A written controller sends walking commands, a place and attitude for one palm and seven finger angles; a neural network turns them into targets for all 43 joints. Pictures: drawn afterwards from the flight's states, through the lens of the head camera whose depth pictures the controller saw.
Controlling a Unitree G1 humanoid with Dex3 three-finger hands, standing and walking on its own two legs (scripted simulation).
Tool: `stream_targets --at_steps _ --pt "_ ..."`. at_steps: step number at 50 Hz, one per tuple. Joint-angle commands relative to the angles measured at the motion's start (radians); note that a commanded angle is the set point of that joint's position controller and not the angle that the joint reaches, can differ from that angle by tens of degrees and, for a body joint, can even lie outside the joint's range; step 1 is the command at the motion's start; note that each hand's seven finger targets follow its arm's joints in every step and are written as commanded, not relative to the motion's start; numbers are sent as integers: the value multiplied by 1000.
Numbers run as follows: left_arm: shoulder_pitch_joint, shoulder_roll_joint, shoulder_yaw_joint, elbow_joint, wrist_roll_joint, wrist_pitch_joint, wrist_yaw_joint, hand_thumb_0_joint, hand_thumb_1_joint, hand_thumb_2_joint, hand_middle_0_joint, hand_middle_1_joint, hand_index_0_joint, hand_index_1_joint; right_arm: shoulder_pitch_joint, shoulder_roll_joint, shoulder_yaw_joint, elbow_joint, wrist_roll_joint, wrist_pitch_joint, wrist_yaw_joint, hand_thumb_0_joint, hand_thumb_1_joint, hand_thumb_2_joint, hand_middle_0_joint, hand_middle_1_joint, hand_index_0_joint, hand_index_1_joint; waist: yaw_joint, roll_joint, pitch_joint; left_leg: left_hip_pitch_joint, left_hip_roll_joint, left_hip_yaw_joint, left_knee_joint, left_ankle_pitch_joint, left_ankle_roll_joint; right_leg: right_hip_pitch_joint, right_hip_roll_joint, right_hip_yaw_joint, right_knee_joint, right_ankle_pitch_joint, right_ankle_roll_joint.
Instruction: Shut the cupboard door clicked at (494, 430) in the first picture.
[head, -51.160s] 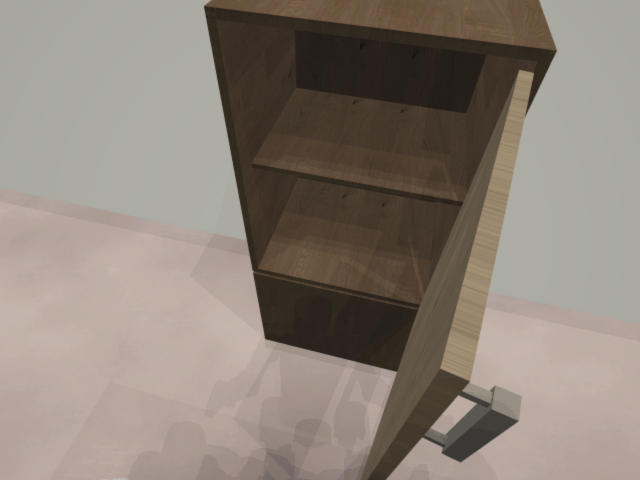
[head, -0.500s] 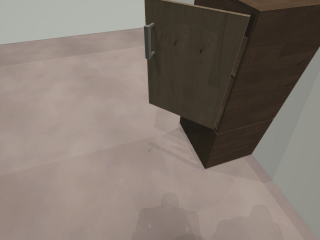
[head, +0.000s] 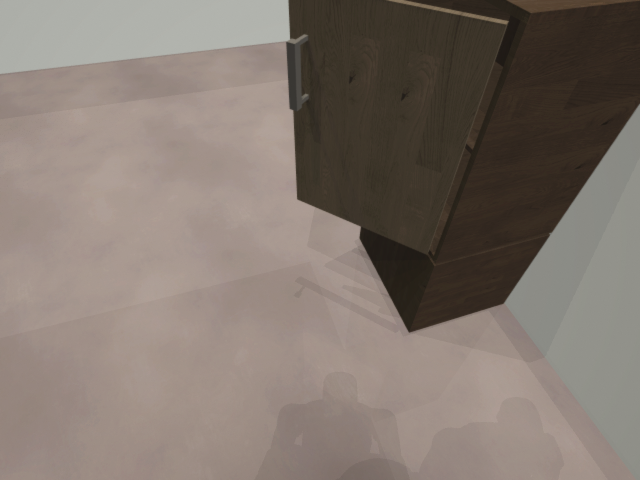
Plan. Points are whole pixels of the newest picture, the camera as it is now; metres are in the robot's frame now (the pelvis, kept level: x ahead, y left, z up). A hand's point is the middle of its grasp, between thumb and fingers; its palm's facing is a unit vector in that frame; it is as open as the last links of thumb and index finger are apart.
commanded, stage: look to check the result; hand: left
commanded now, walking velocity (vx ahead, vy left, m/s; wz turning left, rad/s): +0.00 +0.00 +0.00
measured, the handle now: (299, 73) +0.91 +0.09 +0.07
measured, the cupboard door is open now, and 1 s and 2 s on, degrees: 41 41 41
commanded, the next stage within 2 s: walk to a spot facing it in 0.16 s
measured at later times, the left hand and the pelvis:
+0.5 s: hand out of the picture +0.00 +0.17 -0.19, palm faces +0.11 -0.98 -0.19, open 7.4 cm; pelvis +0.01 +0.00 -0.01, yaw +5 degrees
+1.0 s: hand out of the picture +0.05 +0.23 -0.15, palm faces +0.35 -0.89 -0.29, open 7.4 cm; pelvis +0.00 -0.02 -0.01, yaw +23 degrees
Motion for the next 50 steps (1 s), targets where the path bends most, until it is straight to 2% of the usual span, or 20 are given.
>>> stream_targets --at_steps 1,14,17,19,22,25,26,28,29,30,31,32,34,36,38,44,47,48,49,50 --pt "85 88 15 -13 4 -12 8 0 900 900 -200 -300 -200 -300 67 -88 -18 -18 -5 -9 -8 0 -900 -900 200 300 200 300 -2 -8 67 67 104 -131 -70 15 -2 -143 -104 110 -113 42 -28" --pt "67 97 18 -19 3 -15 8 0 900 900 -200 -300 -200 -300 46 -99 -15 -18 -5 -17 -11 0 -900 -900 200 300 200 300 1 4 36 94 111 -129 -61 116 -2 -96 -106 105 -107 131 -23" --pt "72 107 31 -33 4 -6 12 0 900 900 -200 -300 -200 -300 45 -94 -20 -33 -4 -7 -8 0 -900 -900 200 300 200 300 7 -7 51 36 98 -134 -15 134 -4 -83 -122 73 -60 140 -22" --pt "58 126 47 -56 5 2 13 0 900 900 -200 -300 -200 -300 34 -101 -28 -50 -7 2 -4 0 -900 -900 200 300 200 300 9 -31 54 -28 83 -133 31 108 -6 -71 -148 65 -34 130 -34" --pt "42 161 71 -94 11 9 14 0 900 900 -200 -300 -200 -300 15 -94 -40 -88 -9 16 5 0 -900 -900 200 300 200 300 13 -115 36 -109 33 -88 197 40 -23 -67 -246 97 -45 166 -93" --pt "-1 182 87 -143 22 8 15 0 900 900 -200 -300 -200 -300 -36 -94 -59 -143 -13 30 12 0 -900 -900 200 300 200 300 16 -164 69 -228 36 -65 459 -283 -45 -60 -368 108 -29 386 -179" --pt "-22 192 94 -156 27 7 17 0 900 900 -200 -300 -200 -300 -48 -95 -63 -161 -11 29 16 0 -900 -900 200 300 200 300 11 -146 78 -241 53 -69 455 -327 -48 -54 -388 92 7 462 -186" --pt "-55 221 105 -181 23 7 13 0 900 900 -200 -300 -200 -300 -15 -99 -62 -173 -10 25 24 0 -900 -900 200 300 200 300 -15 -74 42 -148 58 -53 252 -177 -44 -43 -347 -7 166 547 -122" --pt "-52 219 108 -196 14 12 8 0 900 900 -200 -300 -200 -300 50 -135 -67 -170 -16 18 24 0 -900 -900 200 300 200 300 -39 47 -12 -17 94 -143 115 182 -4 -129 -264 -74 330 434 -34" --pt "-10 166 100 -226 2 18 4 0 900 900 -200 -300 -200 -300 91 -224 -81 -176 -29 10 17 0 -900 -900 200 300 200 300 -35 305 -54 96 281 -442 42 576 119 -296 -114 -118 532 23 56" --pt "-66 159 88 -260 10 26 11 0 900 900 -200 -300 -200 -300 127 -259 -91 -165 -27 17 9 0 -900 -900 200 300 200 300 -66 285 -78 70 357 -568 -72 447 189 -333 -41 -12 682 -417 47" --pt "-139 167 91 -280 15 38 12 0 900 900 -200 -300 -200 -300 123 -272 -93 -169 -30 14 3 0 -900 -900 200 300 200 300 -67 194 -57 32 359 -620 -97 230 187 -391 -55 75 769 -374 34" --pt "-169 166 98 -291 19 34 -1 0 900 900 -200 -300 -200 -300 43 -263 -92 -203 -32 8 -2 0 -900 -900 200 300 200 300 -38 92 -28 -31 302 -569 -126 -17 144 -441 -72 120 796 -210 48" --pt "-159 162 101 -294 22 30 -12 0 900 900 -200 -300 -200 -300 -6 -252 -88 -224 -30 0 -4 0 -900 -900 200 300 200 300 -16 77 -33 -31 238 -491 -126 -18 113 -443 -66 114 756 -121 65" --pt "-151 167 100 -301 20 31 -17 0 900 900 -200 -300 -200 -300 -27 -261 -93 -238 -28 -1 -1 0 -900 -900 200 300 200 300 -9 91 -75 -7 214 -468 -123 -11 114 -420 -54 108 690 -113 73" --pt "-190 176 94 -352 22 37 -17 0 900 900 -200 -300 -200 -300 -36 -293 -117 -265 -32 19 14 0 -900 -900 200 300 200 300 -27 161 -93 -8 171 -517 -124 -100 111 -359 -4 89 495 -150 79" --pt "-153 194 91 -358 18 35 -15 0 900 900 -200 -300 -200 -300 -60 -303 -126 -284 -32 28 19 0 -900 -900 200 300 200 300 -13 184 -105 -33 133 -541 -98 -50 95 -246 37 81 314 -150 67" --pt "-108 200 95 -349 15 36 -13 0 900 900 -200 -300 -200 -300 -84 -297 -129 -297 -30 31 21 0 -900 -900 200 300 200 300 8 185 -120 -76 113 -533 -84 -58 79 -161 45 74 225 -112 61" --pt "-48 219 102 -338 13 32 -11 0 900 900 -200 -300 -200 -300 -117 -282 -128 -313 -22 35 21 0 -900 -900 200 300 200 300 41 151 -123 -170 76 -504 -54 -117 46 -30 38 68 80 -42 51" --pt "-17 275 116 -335 22 26 -6 0 900 900 -200 -300 -200 -300 -120 -235 -126 -321 -12 41 27 0 -900 -900 200 300 200 300 53 13 -113 -302 -14 -425 76 -247 -14 67 -87 193 -86 -113 3"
